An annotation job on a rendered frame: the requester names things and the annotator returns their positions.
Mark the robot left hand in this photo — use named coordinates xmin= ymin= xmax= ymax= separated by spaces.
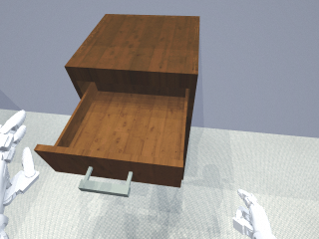
xmin=0 ymin=110 xmax=40 ymax=214

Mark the drawer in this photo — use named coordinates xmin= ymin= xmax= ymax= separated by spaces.
xmin=34 ymin=82 xmax=188 ymax=188

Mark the cabinet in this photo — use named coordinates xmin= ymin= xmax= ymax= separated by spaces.
xmin=65 ymin=14 xmax=200 ymax=180

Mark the robot right hand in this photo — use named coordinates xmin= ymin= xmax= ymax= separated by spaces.
xmin=232 ymin=188 xmax=272 ymax=239

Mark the handle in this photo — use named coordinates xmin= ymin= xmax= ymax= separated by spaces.
xmin=78 ymin=166 xmax=133 ymax=198

